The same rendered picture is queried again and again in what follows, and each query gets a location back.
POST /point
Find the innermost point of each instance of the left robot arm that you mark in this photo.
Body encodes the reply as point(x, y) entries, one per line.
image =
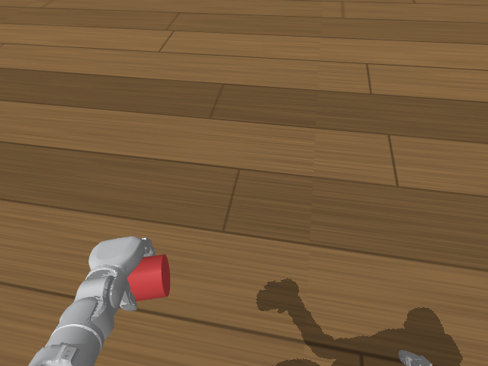
point(87, 322)

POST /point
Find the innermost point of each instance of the can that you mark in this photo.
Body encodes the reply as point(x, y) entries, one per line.
point(151, 278)

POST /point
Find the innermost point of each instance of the left robot hand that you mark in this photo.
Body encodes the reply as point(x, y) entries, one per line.
point(124, 253)

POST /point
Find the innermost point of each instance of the right robot hand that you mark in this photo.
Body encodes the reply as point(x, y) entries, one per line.
point(410, 359)

